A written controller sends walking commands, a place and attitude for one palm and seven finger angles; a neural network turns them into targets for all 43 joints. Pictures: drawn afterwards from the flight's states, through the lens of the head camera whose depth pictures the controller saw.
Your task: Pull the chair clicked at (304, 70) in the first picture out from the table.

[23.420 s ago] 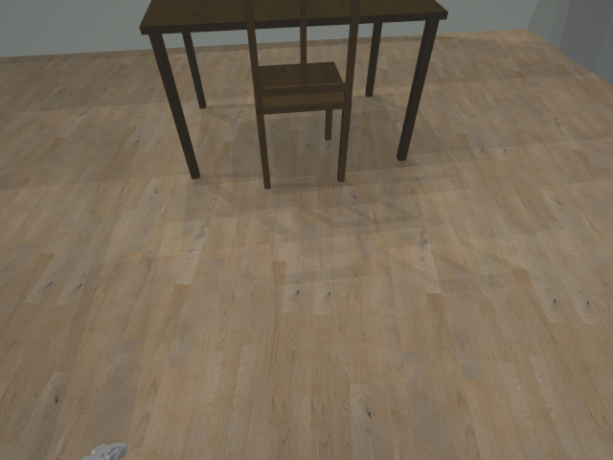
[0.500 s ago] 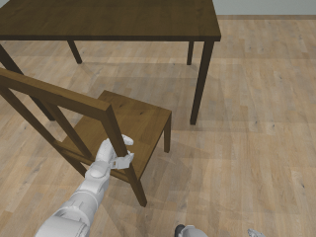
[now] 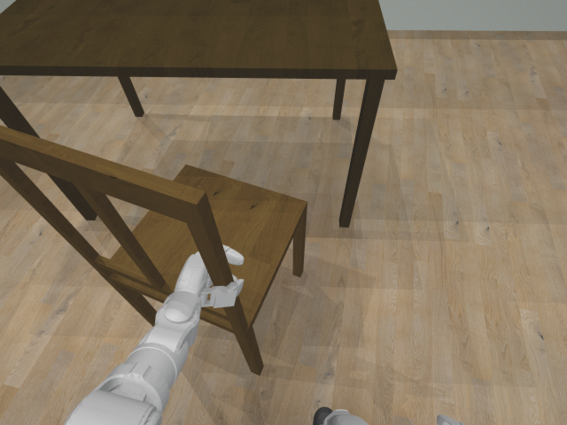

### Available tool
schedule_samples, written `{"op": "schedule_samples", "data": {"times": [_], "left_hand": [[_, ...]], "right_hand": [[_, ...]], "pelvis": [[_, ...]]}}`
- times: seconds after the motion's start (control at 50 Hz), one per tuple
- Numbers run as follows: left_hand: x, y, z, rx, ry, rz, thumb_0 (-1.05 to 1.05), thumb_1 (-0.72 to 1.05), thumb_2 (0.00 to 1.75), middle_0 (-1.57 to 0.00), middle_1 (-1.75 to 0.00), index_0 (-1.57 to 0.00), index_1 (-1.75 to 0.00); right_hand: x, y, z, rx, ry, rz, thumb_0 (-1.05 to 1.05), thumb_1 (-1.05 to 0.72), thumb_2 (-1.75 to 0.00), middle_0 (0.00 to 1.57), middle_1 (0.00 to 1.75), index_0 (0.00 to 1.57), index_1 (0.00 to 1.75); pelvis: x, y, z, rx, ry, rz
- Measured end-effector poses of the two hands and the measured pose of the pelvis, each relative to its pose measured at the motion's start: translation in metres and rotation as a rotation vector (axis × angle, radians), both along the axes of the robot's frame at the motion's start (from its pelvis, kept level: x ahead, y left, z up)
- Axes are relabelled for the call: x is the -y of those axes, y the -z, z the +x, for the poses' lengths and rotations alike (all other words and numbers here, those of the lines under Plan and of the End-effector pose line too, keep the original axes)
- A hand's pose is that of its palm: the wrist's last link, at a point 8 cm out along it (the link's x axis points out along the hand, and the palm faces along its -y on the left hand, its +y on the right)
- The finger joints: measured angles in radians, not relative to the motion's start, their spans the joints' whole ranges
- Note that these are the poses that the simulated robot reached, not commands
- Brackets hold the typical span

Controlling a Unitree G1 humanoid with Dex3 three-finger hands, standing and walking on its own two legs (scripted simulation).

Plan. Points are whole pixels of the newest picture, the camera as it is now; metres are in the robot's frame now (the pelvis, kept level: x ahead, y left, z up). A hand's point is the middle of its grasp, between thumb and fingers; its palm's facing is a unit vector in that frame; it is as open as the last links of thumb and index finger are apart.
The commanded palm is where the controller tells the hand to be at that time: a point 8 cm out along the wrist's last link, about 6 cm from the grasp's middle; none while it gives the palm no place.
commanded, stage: step backward, pulling the chair out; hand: left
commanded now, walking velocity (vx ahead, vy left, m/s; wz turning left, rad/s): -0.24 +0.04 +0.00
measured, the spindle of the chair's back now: (129, 243) +0.41 +0.30 -0.06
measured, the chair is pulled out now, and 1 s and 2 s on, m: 0.41 0.41 0.41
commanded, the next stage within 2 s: stop walking, hand still on the chair in 0.74 s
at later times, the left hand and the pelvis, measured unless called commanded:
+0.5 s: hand (229, 287) +0.33 +0.10 -0.06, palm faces -0.10 -0.97 -0.20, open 6.4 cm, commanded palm +0.35 +0.16 -0.05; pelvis -0.01 -0.01 +0.00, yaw +0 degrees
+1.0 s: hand (228, 288) +0.33 +0.11 -0.06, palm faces -0.11 -0.97 -0.20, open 6.4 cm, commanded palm +0.31 +0.16 -0.04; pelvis +0.00 -0.01 +0.00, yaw -1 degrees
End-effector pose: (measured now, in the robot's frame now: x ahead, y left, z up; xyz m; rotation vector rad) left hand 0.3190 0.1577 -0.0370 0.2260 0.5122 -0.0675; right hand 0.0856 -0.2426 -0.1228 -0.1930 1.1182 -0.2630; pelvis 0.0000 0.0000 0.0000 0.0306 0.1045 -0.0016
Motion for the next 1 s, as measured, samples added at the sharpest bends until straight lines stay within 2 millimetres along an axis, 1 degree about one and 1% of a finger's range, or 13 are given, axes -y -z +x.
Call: {"op": "schedule_samples", "data": {"times": [0.24,0.42,0.58,0.72,0.88,1.0], "left_hand": [[0.000,0.000,0.001,0.002,-0.005,0.003,0.13,0.51,0.77,-0.33,-1.33,-0.49,-1.44],[0.001,0.000,0.001,0.002,-0.020,0.005,0.13,0.51,0.77,-0.34,-1.32,-0.49,-1.44],[0.000,0.000,0.001,0.002,-0.019,0.005,0.13,0.51,0.77,-0.34,-1.32,-0.49,-1.44],[0.000,0.000,0.001,0.004,-0.009,0.005,0.13,0.52,0.76,-0.33,-1.32,-0.49,-1.44],[0.000,0.000,0.001,0.006,-0.005,0.005,0.13,0.52,0.76,-0.33,-1.33,-0.49,-1.44],[0.000,0.000,-0.001,0.010,-0.012,0.006,0.13,0.51,0.76,-0.34,-1.33,-0.49,-1.44]], "right_hand": [[0.013,-0.002,-0.007,-0.011,0.007,-0.026,0.01,-0.91,-0.90,0.20,0.30,0.20,0.30],[0.019,-0.002,-0.013,-0.008,0.017,-0.025,0.01,-0.91,-0.90,0.20,0.30,0.20,0.30],[0.021,-0.004,-0.021,-0.021,0.021,-0.031,0.01,-0.91,-0.90,0.20,0.30,0.20,0.30],[0.018,-0.004,-0.026,-0.032,0.027,-0.034,0.01,-0.91,-0.90,0.20,0.30,0.20,0.30],[0.012,-0.003,-0.021,-0.027,0.023,-0.021,0.01,-0.91,-0.90,0.20,0.30,0.20,0.30],[0.006,-0.010,-0.006,0.014,0.025,-0.001,0.01,-0.91,-0.90,0.20,0.30,0.20,0.30]], "pelvis": [[0.003,-0.001,-0.003,-0.009,-0.002,0.003],[0.008,0.000,-0.007,-0.012,-0.002,0.003],[0.007,-0.001,-0.010,-0.020,-0.005,0.001],[0.005,-0.001,-0.010,-0.021,-0.001,0.003],[0.003,-0.001,-0.007,-0.018,0.002,0.003],[0.006,-0.003,0.002,0.010,0.015,0.001]]}}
